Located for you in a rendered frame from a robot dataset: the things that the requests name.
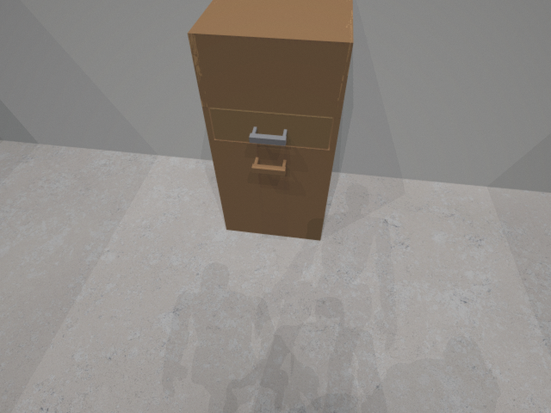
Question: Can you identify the cabinet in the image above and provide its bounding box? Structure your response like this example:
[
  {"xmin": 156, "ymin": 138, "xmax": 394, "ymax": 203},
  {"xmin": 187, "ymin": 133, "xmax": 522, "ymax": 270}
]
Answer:
[{"xmin": 188, "ymin": 0, "xmax": 354, "ymax": 241}]

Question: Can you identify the handle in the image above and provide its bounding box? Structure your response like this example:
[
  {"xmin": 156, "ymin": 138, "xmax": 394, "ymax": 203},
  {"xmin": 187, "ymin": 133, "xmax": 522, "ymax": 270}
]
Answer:
[
  {"xmin": 249, "ymin": 126, "xmax": 287, "ymax": 146},
  {"xmin": 251, "ymin": 163, "xmax": 286, "ymax": 176}
]

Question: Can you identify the drawer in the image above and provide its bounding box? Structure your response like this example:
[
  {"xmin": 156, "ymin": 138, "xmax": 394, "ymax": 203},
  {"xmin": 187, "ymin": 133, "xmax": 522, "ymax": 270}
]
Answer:
[{"xmin": 210, "ymin": 108, "xmax": 332, "ymax": 149}]

